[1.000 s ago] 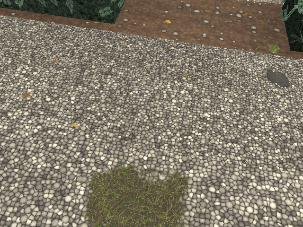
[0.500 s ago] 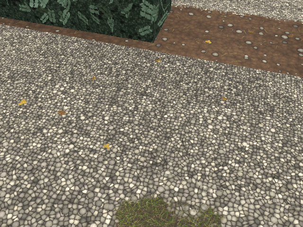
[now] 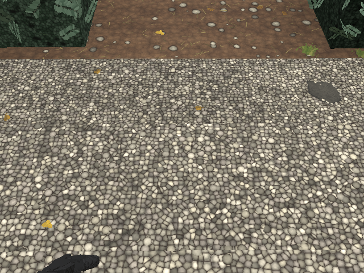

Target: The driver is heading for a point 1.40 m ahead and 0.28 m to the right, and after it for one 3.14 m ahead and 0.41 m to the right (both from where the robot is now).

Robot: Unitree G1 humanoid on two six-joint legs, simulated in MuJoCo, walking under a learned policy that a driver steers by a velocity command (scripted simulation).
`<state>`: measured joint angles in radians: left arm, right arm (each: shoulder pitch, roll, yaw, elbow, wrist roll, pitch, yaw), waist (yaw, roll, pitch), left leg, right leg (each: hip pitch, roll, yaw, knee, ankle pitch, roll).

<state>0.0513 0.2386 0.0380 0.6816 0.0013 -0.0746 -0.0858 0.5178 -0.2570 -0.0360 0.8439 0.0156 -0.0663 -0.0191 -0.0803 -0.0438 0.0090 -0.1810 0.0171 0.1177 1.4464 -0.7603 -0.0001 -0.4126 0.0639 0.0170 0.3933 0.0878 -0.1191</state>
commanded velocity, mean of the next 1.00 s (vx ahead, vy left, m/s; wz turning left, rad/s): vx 0.50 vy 0.00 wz -0.43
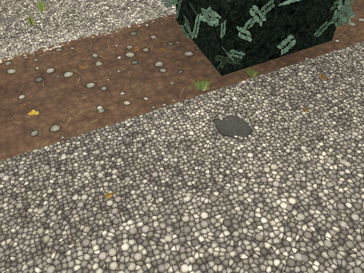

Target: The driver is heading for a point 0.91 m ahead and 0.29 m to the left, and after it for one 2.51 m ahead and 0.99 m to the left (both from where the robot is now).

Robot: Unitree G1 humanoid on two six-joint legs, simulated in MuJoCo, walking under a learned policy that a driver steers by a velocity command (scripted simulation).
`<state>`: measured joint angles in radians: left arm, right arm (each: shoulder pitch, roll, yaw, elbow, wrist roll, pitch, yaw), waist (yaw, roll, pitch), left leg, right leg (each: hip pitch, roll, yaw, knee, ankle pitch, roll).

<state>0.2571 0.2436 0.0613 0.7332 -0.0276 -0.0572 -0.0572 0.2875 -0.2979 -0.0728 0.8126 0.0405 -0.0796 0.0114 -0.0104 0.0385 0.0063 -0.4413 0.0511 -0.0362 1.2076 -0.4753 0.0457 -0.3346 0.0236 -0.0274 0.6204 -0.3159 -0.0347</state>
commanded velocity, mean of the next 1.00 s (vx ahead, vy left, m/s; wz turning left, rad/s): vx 0.32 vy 0.00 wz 0.43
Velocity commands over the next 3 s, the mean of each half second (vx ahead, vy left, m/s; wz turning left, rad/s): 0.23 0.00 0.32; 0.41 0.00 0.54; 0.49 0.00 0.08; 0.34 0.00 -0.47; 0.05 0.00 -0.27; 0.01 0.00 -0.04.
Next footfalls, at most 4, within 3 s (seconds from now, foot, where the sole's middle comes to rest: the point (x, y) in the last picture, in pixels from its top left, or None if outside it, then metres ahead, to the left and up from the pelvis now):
0.36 left None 0.32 0.14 -0.93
0.80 right None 0.49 -0.04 -0.93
1.26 left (113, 270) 0.56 0.32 -0.93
1.92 right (146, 193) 1.01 0.23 -1.09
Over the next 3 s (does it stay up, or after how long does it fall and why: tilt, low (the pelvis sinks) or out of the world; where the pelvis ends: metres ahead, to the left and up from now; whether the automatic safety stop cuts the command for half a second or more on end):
stays up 1.01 0.38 -0.32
